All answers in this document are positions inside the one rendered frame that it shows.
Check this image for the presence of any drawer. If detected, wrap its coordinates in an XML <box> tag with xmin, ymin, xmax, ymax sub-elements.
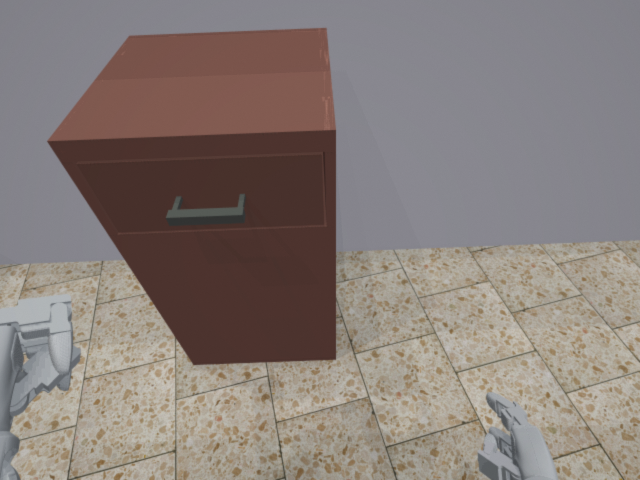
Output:
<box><xmin>76</xmin><ymin>152</ymin><xmax>324</xmax><ymax>233</ymax></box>

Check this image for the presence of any handle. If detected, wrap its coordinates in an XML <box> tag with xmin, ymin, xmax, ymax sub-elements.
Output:
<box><xmin>166</xmin><ymin>194</ymin><xmax>246</xmax><ymax>226</ymax></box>

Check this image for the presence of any left robot hand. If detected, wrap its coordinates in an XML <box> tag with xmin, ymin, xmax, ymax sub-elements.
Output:
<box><xmin>0</xmin><ymin>294</ymin><xmax>81</xmax><ymax>432</ymax></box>

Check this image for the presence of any right robot hand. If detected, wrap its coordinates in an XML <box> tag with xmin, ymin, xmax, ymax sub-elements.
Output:
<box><xmin>477</xmin><ymin>392</ymin><xmax>558</xmax><ymax>480</ymax></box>

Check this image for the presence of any cabinet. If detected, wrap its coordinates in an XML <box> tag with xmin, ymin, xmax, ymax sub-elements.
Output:
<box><xmin>47</xmin><ymin>28</ymin><xmax>336</xmax><ymax>365</ymax></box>

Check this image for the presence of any robot left forearm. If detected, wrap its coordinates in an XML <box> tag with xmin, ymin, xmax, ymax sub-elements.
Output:
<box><xmin>0</xmin><ymin>431</ymin><xmax>21</xmax><ymax>480</ymax></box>

